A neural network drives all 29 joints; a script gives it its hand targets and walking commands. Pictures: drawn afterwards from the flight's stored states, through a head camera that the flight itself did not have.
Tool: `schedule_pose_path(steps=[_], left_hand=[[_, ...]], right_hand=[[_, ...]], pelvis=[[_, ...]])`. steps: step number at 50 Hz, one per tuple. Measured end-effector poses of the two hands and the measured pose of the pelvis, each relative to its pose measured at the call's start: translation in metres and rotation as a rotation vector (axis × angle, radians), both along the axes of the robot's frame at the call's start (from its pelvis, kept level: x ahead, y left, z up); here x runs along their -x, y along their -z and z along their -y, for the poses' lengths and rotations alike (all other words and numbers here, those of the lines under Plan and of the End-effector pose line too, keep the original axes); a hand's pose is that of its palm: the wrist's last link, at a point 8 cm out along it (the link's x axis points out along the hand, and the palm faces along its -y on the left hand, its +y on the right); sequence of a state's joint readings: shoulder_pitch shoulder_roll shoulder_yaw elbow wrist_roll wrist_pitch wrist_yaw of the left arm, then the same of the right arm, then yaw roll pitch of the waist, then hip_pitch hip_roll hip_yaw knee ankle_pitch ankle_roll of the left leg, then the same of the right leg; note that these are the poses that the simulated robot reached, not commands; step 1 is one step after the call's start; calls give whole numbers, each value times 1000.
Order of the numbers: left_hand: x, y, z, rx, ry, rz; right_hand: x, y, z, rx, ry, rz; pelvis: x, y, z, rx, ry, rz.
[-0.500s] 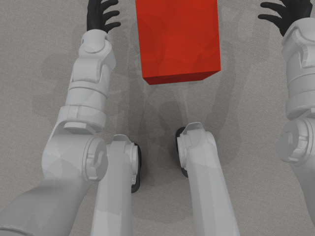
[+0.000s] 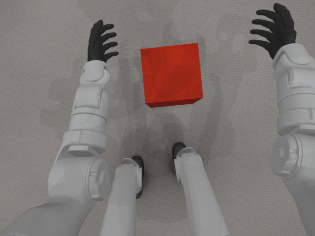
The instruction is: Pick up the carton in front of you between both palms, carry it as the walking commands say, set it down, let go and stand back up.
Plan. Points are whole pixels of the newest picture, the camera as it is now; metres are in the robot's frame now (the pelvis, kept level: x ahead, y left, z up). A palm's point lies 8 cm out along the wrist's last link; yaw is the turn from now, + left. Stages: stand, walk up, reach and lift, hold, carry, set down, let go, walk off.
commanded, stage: let go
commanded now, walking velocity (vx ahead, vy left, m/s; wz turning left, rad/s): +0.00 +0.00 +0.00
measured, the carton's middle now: (170, 80) +0.52 -0.09 -0.50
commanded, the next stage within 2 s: stand in 1.28 s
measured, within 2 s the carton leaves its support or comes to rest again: neither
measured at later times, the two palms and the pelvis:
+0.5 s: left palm (40, 118) +0.39 +0.16 +0.01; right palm (314, 103) +0.34 -0.28 +0.01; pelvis +0.06 +0.00 +0.11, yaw -3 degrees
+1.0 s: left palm out of the picture +0.27 +0.27 +0.09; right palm (308, 194) +0.24 -0.20 +0.09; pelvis +0.10 +0.04 +0.15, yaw -4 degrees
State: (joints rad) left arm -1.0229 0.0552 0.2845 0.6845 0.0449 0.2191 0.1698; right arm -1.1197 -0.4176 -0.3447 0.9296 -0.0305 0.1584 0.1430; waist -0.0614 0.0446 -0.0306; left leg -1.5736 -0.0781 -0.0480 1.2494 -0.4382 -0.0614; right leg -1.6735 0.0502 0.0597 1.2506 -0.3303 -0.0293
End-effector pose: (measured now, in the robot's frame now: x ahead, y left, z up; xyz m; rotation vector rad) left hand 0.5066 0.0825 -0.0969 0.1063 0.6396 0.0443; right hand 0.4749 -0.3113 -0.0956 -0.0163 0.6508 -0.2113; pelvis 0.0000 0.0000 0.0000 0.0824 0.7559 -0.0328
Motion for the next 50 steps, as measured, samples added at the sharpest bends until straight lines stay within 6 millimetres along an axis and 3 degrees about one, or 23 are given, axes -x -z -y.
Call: schedule_pose_path(steps=[6,17,26,40,45,50], left_hand=[[17,-21,-8,-54,22,-29],[84,-66,-44,-107,62,-114],[127,-110,-85,-92,66,-122],[217,-169,-162,-84,42,-134],[232,-180,-179,-85,40,-134],[234,-185,-185,-84,47,-140]], right_hand=[[14,-20,-1,46,-38,-46],[89,-66,-8,85,-75,-128],[136,-112,-38,76,-85,-129],[218,-170,-97,74,-104,-145],[232,-179,-109,75,-110,-150],[234,-182,-114,74,-115,-155]], pelvis=[[-9,-28,4,8,3,29],[-41,-84,7,40,15,169],[-64,-113,-2,64,16,291],[-91,-150,-30,107,11,603],[-97,-154,-39,116,16,701],[-99,-154,-45,125,24,766]])
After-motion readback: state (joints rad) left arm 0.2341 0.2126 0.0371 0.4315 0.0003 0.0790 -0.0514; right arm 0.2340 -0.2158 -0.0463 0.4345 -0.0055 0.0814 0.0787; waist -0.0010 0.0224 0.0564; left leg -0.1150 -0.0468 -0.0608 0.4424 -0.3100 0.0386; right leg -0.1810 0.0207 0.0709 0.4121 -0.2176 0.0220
